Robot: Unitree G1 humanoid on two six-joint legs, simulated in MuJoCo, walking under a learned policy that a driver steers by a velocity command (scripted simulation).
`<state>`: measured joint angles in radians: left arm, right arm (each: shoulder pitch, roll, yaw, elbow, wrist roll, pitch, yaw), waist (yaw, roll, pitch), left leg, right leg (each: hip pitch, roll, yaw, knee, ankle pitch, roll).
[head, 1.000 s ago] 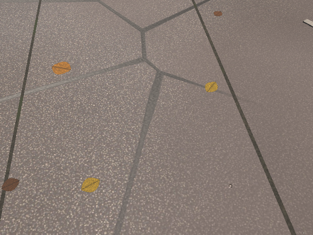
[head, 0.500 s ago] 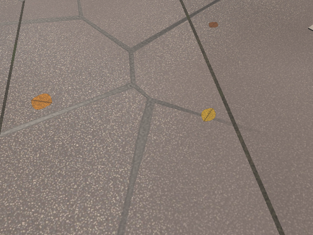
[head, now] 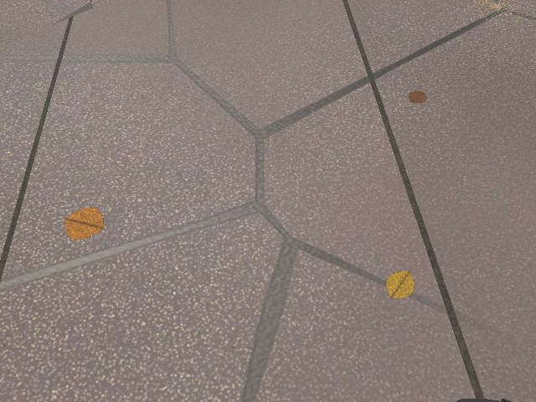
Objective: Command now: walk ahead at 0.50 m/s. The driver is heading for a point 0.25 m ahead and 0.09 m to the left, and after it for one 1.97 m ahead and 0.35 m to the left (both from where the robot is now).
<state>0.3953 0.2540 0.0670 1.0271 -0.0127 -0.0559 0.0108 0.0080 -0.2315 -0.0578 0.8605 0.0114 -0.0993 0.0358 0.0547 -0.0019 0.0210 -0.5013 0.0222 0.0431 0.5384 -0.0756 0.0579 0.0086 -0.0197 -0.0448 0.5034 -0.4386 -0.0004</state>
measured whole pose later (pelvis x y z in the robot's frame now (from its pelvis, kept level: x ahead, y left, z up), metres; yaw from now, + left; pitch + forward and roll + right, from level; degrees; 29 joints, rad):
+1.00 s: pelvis +0.20 -0.01 +0.01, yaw +0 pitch -1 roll +0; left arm 0.07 0.21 0.06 1.05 0.00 0.01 0.03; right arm 0.28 -0.19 -0.02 1.12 -0.01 0.00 -0.04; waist -0.02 0.00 0.04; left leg -0.10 0.02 0.04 0.51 -0.40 0.00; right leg -0.35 0.01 -0.03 0.53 -0.17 -0.03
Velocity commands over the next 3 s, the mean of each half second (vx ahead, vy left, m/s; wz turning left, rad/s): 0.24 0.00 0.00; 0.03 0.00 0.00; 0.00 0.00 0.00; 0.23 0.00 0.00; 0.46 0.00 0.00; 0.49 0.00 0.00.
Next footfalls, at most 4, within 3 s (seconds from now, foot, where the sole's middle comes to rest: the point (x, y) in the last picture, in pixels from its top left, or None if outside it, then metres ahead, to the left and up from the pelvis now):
0.42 right None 0.31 -0.12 -0.76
2.36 left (245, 308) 0.70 0.12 -0.76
2.94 right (331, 216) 1.02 -0.12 -0.76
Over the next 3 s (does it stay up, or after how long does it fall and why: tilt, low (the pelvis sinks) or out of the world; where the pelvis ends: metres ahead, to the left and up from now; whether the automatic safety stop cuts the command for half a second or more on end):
stays up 0.88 -0.02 0.00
